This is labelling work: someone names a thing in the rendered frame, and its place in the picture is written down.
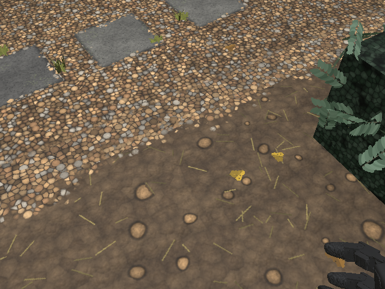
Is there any robot right hand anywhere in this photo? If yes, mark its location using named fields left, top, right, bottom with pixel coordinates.
left=318, top=241, right=385, bottom=289

